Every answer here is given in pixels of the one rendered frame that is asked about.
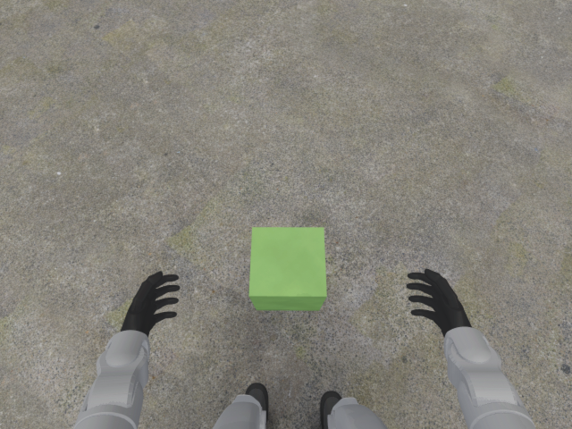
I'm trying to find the robot shin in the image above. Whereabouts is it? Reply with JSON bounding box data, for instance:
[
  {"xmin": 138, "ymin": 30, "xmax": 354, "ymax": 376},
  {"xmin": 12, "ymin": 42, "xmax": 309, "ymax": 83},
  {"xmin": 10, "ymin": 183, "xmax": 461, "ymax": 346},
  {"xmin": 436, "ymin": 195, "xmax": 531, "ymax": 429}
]
[
  {"xmin": 232, "ymin": 394, "xmax": 261, "ymax": 407},
  {"xmin": 331, "ymin": 397, "xmax": 359, "ymax": 414}
]

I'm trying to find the robot right hand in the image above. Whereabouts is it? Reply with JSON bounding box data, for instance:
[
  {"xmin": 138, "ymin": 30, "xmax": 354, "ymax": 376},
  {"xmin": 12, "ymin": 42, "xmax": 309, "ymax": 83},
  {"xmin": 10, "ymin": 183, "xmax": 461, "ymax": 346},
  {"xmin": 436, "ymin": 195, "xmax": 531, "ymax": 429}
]
[{"xmin": 407, "ymin": 269, "xmax": 472, "ymax": 337}]

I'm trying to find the right robot shin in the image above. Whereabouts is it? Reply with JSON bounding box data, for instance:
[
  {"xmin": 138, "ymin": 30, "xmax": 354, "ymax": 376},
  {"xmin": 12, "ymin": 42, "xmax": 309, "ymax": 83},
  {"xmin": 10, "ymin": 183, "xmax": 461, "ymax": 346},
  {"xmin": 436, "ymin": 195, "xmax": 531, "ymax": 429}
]
[{"xmin": 331, "ymin": 397, "xmax": 359, "ymax": 414}]

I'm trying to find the left robot shin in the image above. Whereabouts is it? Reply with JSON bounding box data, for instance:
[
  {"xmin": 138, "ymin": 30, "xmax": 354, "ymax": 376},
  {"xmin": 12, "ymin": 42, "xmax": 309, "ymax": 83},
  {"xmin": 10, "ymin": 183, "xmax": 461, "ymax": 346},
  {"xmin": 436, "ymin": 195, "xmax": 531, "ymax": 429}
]
[{"xmin": 232, "ymin": 394, "xmax": 261, "ymax": 407}]

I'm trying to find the robot left hand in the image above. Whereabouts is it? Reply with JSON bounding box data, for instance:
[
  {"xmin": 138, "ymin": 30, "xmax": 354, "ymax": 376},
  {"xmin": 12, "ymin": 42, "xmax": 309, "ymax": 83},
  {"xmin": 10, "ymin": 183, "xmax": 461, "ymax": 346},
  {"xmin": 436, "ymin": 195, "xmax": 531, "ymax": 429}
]
[{"xmin": 121, "ymin": 271, "xmax": 180, "ymax": 337}]

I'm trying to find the robot left forearm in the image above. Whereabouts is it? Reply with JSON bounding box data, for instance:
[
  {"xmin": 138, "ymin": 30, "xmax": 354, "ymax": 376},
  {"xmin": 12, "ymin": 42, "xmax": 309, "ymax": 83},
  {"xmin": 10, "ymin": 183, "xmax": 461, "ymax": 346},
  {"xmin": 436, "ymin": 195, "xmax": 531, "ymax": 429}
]
[{"xmin": 73, "ymin": 330, "xmax": 150, "ymax": 429}]

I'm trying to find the carton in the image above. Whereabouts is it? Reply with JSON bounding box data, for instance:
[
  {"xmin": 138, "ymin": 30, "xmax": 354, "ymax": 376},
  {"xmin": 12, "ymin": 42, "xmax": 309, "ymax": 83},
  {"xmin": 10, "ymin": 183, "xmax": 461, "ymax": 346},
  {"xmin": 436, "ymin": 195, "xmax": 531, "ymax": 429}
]
[{"xmin": 249, "ymin": 227, "xmax": 327, "ymax": 311}]

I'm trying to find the robot right forearm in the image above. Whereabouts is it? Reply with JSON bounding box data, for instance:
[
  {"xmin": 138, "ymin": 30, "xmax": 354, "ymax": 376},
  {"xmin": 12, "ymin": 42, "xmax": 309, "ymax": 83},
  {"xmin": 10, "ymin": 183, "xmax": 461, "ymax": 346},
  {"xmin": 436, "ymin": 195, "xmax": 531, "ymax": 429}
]
[{"xmin": 443, "ymin": 326, "xmax": 536, "ymax": 429}]

